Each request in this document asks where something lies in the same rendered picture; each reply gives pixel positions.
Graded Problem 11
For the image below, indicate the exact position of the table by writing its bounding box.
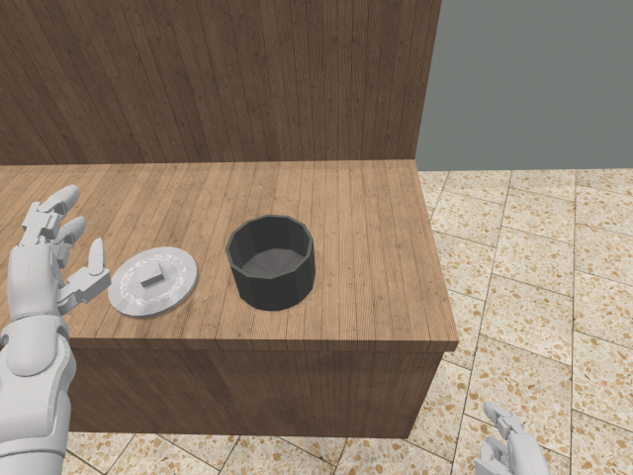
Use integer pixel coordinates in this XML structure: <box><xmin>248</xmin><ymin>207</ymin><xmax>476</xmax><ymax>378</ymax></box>
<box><xmin>0</xmin><ymin>0</ymin><xmax>460</xmax><ymax>439</ymax></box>

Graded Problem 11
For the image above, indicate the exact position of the robot left forearm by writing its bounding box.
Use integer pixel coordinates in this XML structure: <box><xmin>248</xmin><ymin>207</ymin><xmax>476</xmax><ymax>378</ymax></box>
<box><xmin>0</xmin><ymin>315</ymin><xmax>76</xmax><ymax>475</ymax></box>

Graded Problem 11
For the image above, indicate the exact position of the pot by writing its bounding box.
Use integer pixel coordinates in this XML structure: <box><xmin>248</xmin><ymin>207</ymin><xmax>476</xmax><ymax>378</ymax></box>
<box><xmin>226</xmin><ymin>215</ymin><xmax>316</xmax><ymax>312</ymax></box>

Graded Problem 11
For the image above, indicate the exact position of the knob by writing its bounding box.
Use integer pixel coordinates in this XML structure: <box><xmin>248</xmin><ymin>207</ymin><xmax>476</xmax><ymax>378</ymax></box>
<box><xmin>136</xmin><ymin>260</ymin><xmax>164</xmax><ymax>288</ymax></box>

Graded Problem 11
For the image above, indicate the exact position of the robot left hand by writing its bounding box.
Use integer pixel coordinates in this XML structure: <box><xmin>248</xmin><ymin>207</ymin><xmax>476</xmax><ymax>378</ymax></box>
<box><xmin>7</xmin><ymin>185</ymin><xmax>112</xmax><ymax>323</ymax></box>

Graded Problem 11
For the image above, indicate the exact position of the robot right hand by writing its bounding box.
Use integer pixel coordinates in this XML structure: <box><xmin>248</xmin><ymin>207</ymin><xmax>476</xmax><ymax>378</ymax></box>
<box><xmin>475</xmin><ymin>402</ymin><xmax>551</xmax><ymax>475</ymax></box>

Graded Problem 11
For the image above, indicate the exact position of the lid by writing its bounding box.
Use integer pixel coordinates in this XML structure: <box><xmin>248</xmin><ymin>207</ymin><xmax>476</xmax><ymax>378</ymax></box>
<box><xmin>108</xmin><ymin>246</ymin><xmax>198</xmax><ymax>318</ymax></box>

